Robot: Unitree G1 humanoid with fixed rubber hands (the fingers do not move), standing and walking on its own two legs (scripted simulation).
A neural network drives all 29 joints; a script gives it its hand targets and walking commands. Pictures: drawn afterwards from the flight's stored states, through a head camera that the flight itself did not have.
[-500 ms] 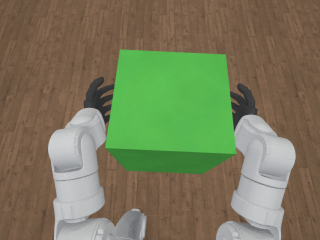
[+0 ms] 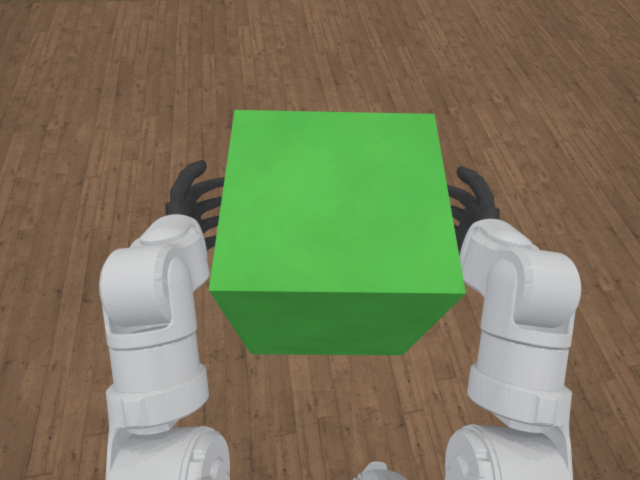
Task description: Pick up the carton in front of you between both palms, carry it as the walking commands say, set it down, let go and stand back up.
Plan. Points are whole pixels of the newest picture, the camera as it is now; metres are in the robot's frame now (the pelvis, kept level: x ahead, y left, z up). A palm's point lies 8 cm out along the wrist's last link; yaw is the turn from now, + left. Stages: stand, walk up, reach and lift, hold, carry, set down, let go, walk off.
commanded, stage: carry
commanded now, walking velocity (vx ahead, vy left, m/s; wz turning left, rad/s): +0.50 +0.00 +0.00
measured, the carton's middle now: (330, 250) +0.39 -0.03 +0.11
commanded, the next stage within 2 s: none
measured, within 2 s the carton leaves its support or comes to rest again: neither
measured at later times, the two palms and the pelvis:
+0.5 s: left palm (209, 64) +0.67 +0.14 +0.20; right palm (408, 81) +0.66 -0.16 +0.19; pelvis +0.30 +0.00 +0.05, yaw +1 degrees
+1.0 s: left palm out of the picture +0.83 +0.15 +0.25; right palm out of the picture +0.85 -0.15 +0.25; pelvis +0.49 -0.02 +0.09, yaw +2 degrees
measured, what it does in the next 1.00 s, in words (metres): climbs: right foot 0.04 m higher, then left foot 0.04 m higher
